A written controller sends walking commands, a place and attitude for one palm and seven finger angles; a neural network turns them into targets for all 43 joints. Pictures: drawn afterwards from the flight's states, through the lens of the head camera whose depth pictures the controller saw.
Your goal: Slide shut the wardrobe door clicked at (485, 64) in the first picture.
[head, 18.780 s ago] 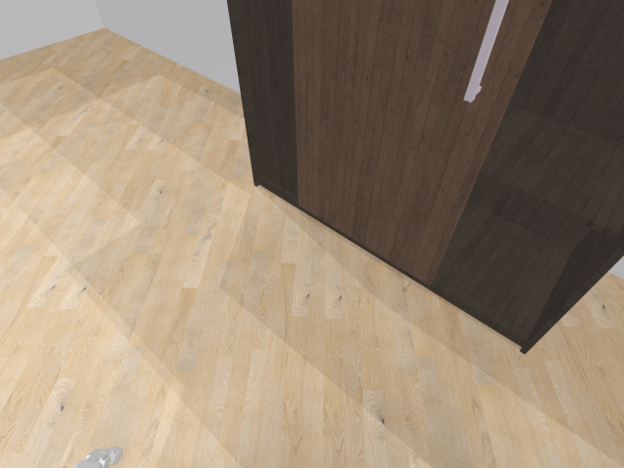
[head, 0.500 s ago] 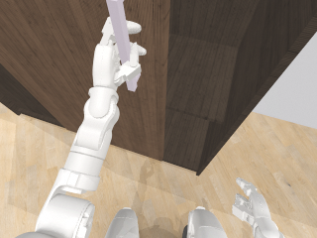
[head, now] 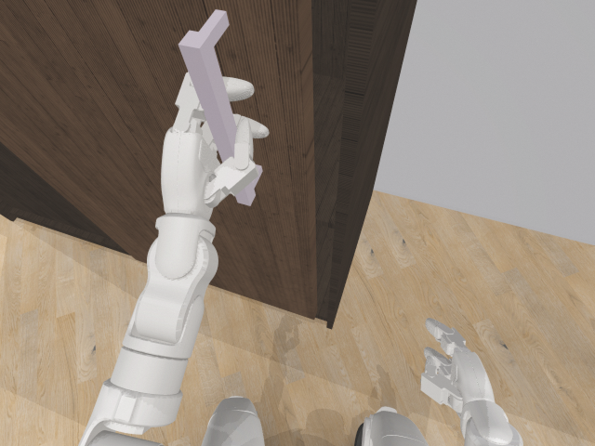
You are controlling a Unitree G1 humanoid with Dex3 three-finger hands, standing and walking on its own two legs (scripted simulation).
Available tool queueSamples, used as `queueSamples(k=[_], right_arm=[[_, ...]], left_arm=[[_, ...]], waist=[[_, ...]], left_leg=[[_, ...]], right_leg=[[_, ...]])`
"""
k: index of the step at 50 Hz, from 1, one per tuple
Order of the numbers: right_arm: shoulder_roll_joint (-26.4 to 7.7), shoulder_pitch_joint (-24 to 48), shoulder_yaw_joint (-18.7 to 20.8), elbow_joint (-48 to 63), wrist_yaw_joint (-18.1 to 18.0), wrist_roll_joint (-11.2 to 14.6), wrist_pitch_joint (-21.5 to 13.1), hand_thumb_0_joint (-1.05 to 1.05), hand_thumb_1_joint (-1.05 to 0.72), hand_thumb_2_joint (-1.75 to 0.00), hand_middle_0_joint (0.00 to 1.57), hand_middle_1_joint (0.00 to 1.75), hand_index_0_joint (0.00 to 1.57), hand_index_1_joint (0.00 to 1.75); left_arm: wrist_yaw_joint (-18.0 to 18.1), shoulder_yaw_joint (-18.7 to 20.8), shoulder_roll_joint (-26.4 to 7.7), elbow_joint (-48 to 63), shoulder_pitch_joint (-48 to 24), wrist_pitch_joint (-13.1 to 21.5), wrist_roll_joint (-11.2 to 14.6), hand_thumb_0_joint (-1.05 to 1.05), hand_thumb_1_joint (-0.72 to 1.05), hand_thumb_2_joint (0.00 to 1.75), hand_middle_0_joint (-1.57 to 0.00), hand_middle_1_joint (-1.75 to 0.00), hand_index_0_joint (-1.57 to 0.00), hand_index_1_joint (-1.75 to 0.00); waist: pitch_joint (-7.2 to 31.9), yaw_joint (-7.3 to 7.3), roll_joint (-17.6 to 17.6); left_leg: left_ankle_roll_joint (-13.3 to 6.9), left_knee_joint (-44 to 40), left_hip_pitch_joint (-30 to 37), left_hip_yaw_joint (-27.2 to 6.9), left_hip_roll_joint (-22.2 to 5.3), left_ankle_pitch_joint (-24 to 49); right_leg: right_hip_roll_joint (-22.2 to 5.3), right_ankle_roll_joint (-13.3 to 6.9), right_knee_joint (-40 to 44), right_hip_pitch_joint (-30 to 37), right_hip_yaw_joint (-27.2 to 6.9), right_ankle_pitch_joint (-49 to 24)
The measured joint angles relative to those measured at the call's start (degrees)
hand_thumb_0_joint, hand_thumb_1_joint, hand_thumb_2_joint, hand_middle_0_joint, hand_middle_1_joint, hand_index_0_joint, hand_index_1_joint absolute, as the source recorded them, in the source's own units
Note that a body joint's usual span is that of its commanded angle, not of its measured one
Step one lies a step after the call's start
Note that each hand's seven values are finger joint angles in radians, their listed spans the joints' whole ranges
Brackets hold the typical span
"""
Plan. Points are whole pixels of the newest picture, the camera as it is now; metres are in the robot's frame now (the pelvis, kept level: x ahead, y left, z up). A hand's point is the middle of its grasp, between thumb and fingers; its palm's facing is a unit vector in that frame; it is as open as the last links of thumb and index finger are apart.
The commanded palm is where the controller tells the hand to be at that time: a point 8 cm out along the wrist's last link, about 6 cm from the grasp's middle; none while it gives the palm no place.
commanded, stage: step sideways, sliding the door along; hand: left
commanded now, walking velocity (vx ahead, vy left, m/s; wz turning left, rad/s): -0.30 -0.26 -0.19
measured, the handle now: (234, 127) +0.40 +0.15 +0.17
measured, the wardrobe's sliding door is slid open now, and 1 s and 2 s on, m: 0.04 0.00 0.00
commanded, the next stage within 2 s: stop walking and hold the door there in 0.32 s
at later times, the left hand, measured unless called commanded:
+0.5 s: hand (289, 166) +0.36 +0.08 +0.16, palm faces +0.43 -0.89 -0.14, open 6.5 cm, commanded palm +0.32 +0.11 +0.15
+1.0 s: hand (281, 166) +0.36 +0.09 +0.16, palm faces +0.41 -0.88 -0.25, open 5.9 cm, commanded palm +0.32 +0.13 +0.15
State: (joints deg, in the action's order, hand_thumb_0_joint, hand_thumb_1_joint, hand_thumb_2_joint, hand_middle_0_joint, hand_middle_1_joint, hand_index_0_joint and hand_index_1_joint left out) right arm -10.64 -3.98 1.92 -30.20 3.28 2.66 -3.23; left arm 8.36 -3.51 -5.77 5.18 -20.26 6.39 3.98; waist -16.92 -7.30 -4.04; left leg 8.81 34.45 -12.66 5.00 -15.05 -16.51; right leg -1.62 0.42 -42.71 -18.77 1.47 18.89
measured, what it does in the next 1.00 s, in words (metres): steps to the right: right foot, then left foot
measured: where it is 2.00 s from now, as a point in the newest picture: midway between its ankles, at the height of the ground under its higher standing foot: outside the picture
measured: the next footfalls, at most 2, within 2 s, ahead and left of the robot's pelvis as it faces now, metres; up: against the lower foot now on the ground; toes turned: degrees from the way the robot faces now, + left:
right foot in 0.02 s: +0.07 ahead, -0.14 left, +0.00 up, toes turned -2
left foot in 0.20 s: +0.03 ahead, +0.10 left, +0.00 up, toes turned +10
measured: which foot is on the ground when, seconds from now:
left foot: down 0.00-0.04, up 0.06-0.18, down 0.20-0.50, up 0.52-0.92, down 0.94-1.00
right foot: up 0.00-0.00, down 0.02-0.22, up 0.24-0.44, down 0.46-1.00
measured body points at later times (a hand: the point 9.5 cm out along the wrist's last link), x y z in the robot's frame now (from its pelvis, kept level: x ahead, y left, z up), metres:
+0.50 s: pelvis +0.00 -0.17 +0.00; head +0.09 -0.18 +0.43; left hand +0.34 +0.12 +0.17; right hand +0.20 -0.37 -0.12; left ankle -0.01 +0.09 -0.71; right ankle +0.01 -0.29 -0.72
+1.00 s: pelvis -0.02 -0.18 +0.02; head -0.02 -0.18 +0.47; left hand +0.33 +0.13 +0.18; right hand +0.07 -0.49 -0.05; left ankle +0.01 -0.07 -0.72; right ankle +0.01 -0.28 -0.72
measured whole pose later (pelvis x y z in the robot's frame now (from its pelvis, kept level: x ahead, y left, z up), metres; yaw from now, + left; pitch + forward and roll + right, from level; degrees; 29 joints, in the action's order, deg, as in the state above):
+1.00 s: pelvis -0.02 -0.18 +0.02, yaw -9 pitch -1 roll +0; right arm -18.3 -12.1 3.3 -37.4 -3.6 3.1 -2.1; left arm 7.8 24.3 -26.1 -23.6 -12.7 9.8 1.8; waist -0.9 1.1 0.3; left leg -1.0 23.9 -10.6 3.8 -0.8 -11.3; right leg 3.0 -1.2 -22.9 -14.1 -3.1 7.4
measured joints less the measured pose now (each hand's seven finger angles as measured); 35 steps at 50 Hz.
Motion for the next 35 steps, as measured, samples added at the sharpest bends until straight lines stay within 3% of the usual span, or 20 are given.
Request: queueSamples(k=[1, 3, 5, 7, 9, 10, 12, 14, 16, 21, 22, 24, 25, 26, 28, 30, 32, 35], right_arm=[[0.3, 0.1, -0.2, 0.1, 0.0, 0.3, -0.2, 0.02, -0.91, -0.89, 0.19, 0.3, 0.2, 0.3], [-0.1, 1.7, -0.3, -0.8, -0.4, 0.8, -0.3, 0.02, -0.91, -0.89, 0.2, 0.3, 0.2, 0.3], [-0.1, 3.1, -0.1, -2.1, -1.3, 0.5, -0.3, 0.02, -0.91, -0.89, 0.2, 0.3, 0.2, 0.3], [-0.4, 3.5, 0.3, -2.7, -2.2, 0.1, -1.0, 0.02, -0.91, -0.89, 0.2, 0.3, 0.2, 0.3], [-0.9, 3.3, 0.7, -2.6, -2.6, -0.3, -1.0, 0.02, -0.91, -0.89, 0.19, 0.3, 0.2, 0.3], [-1.3, 2.8, 0.9, -2.3, -2.7, -0.4, -0.7, 0.02, -0.91, -0.89, 0.19, 0.3, 0.2, 0.3], [-1.1, 2.1, 1.8, -1.7, -2.6, -0.5, -0.1, 0.02, -0.91, -0.89, 0.19, 0.3, 0.2, 0.3], [-1.5, 0.5, 2.1, -0.7, -1.6, -0.8, 0.0, 0.02, -0.91, -0.89, 0.19, 0.3, 0.2, 0.3], [-2.1, -1.0, 2.1, -0.3, -0.6, -0.6, -0.5, 0.02, -0.91, -0.9, 0.19, 0.3, 0.2, 0.3], [-1.6, -3.5, 1.2, -0.4, 0.3, -0.1, -1.5, 0.02, -0.91, -0.9, 0.19, 0.3, 0.2, 0.3], [-1.3, -3.8, 1.1, -0.5, 0.4, 0.1, -1.9, 0.02, -0.91, -0.89, 0.19, 0.3, 0.2, 0.3], [-0.6, -2.7, 0.0, -1.8, 0.1, 0.2, -2.2, 0.02, -0.91, -0.89, 0.2, 0.3, 0.2, 0.3], [-0.9, -1.7, 0.0, -2.5, -0.2, 0.4, -2.2, 0.02, -0.91, -0.89, 0.2, 0.3, 0.2, 0.3], [-1.2, -0.6, 0.1, -3.5, -0.6, 0.5, -2.1, 0.02, -0.9, -0.89, 0.2, 0.3, 0.2, 0.3], [-2.0, 0.6, 0.4, -5.1, -2.1, 0.5, -2.0, 0.02, -0.91, -0.89, 0.2, 0.3, 0.2, 0.3], [-3.6, 0.8, 0.2, -6.2, -3.7, 0.2, -2.2, 0.02, -0.91, -0.89, 0.2, 0.3, 0.2, 0.3], [-5.1, 0.5, -0.1, -7.2, -4.9, -0.1, -2.1, 0.02, -0.91, -0.89, 0.2, 0.3, 0.2, 0.3], [-6.4, -0.8, 0.1, -7.8, -5.8, -0.2, -1.4, 0.02, -0.91, -0.89, 0.19, 0.3, 0.2, 0.3]], left_arm=[[-0.1, 0.2, -0.2, 0.3, 0.1, -0.1, 0.0, -0.01, 0.81, 0.85, -0.43, -1.4, -0.18, -1.37], [0.2, 0.8, 0.4, 0.9, 0.7, 0.6, -0.1, -0.01, 0.8, 0.85, -0.44, -1.4, -0.18, -1.37], [1.0, 1.7, 1.0, 1.8, 2.1, 0.9, -0.6, -0.01, 0.8, 0.85, -0.44, -1.4, -0.19, -1.36], [2.3, 4.1, 1.5, 2.5, 3.0, 0.2, -0.7, -0.01, 0.78, 0.86, -0.45, -1.4, -0.2, -1.35], [3.1, 5.6, 1.5, 2.8, 3.6, 0.3, -0.3, -0.01, 0.78, 0.86, -0.45, -1.4, -0.22, -1.35], [3.2, 6.2, 1.3, 2.9, 3.9, 0.2, -0.3, -0.01, 0.78, 0.86, -0.45, -1.4, -0.22, -1.35], [2.7, 6.9, -0.6, 2.3, 2.7, 0.2, 0.3, -0.01, 0.78, 0.86, -0.45, -1.4, -0.22, -1.35], [2.2, 7.7, -1.4, 1.0, 1.7, 0.2, 0.5, -0.01, 0.78, 0.86, -0.45, -1.4, -0.21, -1.34], [2.1, 8.9, -1.7, 0.0, 1.2, -0.1, 0.7, -0.01, 0.78, 0.86, -0.45, -1.4, -0.2, -1.34], [2.8, 13.7, -3.6, -1.4, 0.9, -1.6, 2.3, -0.01, 0.78, 0.86, -0.46, -1.41, -0.16, -1.34], [3.1, 14.9, -4.3, -1.8, 0.6, -1.7, 2.5, -0.01, 0.77, 0.86, -0.46, -1.42, -0.14, -1.35], [1.2, 19.3, -9.0, -5.2, 1.4, 1.4, 1.6, -0.04, 0.74, 0.85, -0.47, -1.43, -0.14, -1.36], [0.7, 21.5, -10.9, -6.8, 2.0, 2.6, 1.3, -0.06, 0.72, 0.85, -0.47, -1.43, -0.15, -1.37], [0.3, 23.4, -12.8, -8.3, 2.8, 3.4, 1.2, -0.08, 0.7, 0.84, -0.47, -1.43, -0.16, -1.37], [0.1, 26.3, -15.4, -10.5, 5.2, 3.8, 1.4, -0.11, 0.67, 0.81, -0.47, -1.42, -0.21, -1.38], [0.6, 28.4, -16.5, -12.7, 7.7, 3.7, 1.1, -0.14, 0.65, 0.78, -0.47, -1.42, -0.25, -1.38], [1.2, 29.9, -17.2, -15.6, 9.8, 4.0, 0.6, -0.16, 0.64, 0.76, -0.47, -1.41, -0.29, -1.39], [1.8, 31.0, -17.9, -19.6, 11.1, 3.7, 0.1, -0.16, 0.63, 0.75, -0.46, -1.41, -0.33, -1.39]], waist=[[0.1, -0.06, -0.2], [-0.7, 1.34, -2.4], [0.0, 2.12, -0.9], [0.5, 2.66, 0.7], [1.3, 3.33, 1.7], [1.9, 3.63, 1.7], [0.8, 2.74, 3.4], [0.0, 1.84, 3.3], [-0.2, 1.02, 2.3], [0.3, -0.37, 0.8], [0.3, -0.55, 0.8], [1.0, -0.03, 0.8], [0.2, 1.23, -0.7], [-0.1, 2.32, -0.8], [0.6, 3.41, 0.6], [2.0, 4.34, 1.3], [3.9, 5.4, 1.6], [6.8, 6.85, 2.3]], left_leg=[[-0.5, 2.0, -0.7, -0.7, -0.9, -0.9], [-3.8, 5.9, -2.6, -3.5, -2.3, -2.2], [-5.7, 13.0, -5.5, -5.2, 2.3, -10.8], [-6.9, 14.3, -6.5, -4.4, 7.1, -14.9], [-7.2, 5.4, -4.5, -0.9, 9.5, -8.9], [-7.7, -0.5, -2.5, 1.3, 9.4, -1.4], [-5.7, -4.1, -0.2, 2.7, 8.7, 3.1], [-4.5, -4.6, 0.7, 2.4, 6.8, 2.2], [-3.4, -5.1, 1.6, 2.0, 4.5, 1.7], [0.2, -3.5, 2.7, 1.1, -1.1, 0.6], [0.1, -2.3, 2.4, 0.7, -2.0, 0.0], [-0.9, 1.1, 1.3, 0.4, -4.0, -1.6], [-3.3, 4.1, -0.1, -1.0, -5.4, -1.1], [-4.6, 9.6, -2.3, -3.0, -4.0, -5.2], [-6.1, 21.1, -6.7, -5.6, 3.0, -12.9], [-6.7, 26.8, -9.4, -5.2, 9.1, -14.6], [-7.0, 26.1, -10.4, -3.4, 13.2, -14.1], [-7.4, 19.8, -9.8, -0.9, 16.8, -12.6]], right_leg=[[0.1, 0.2, 2.5, 1.7, 0.6, -0.7], [2.1, -1.2, 2.0, 2.2, 2.8, 1.0], [1.6, -2.7, 1.4, 0.3, 2.7, 1.0], [1.1, -3.6, 3.1, -0.7, 2.1, -0.7], [1.3, -4.2, 4.5, -1.7, 2.0, -2.8], [2.0, -4.3, 4.1, -2.4, 2.3, -3.6], [2.6, -2.8, -0.5, -4.2, 1.3, -2.0], [3.4, -1.6, -6.5, -5.7, 0.5, 5.1], [3.3, -1.0, -8.9, -6.0, 0.3, 6.2], [0.9, 0.2, -3.2, -1.6, 0.5, 3.2], [0.4, 0.4, -0.5, 0.1, 0.6, 1.5], [1.1, 0.9, 4.2, 2.7, 0.7, 0.4], [2.5, 0.2, 4.1, 3.2, 1.6, 1.0], [2.8, -0.7, 3.4, 2.7, 1.7, 1.2], [1.7, -2.1, 3.5, 1.3, 0.2, 0.3], [0.9, -2.6, 5.6, 0.9, -1.4, -1.3], [0.6, -2.6, 8.3, 1.1, -2.6, -3.0], [0.6, -2.7, 11.9, 2.1, -3.3, -5.0]])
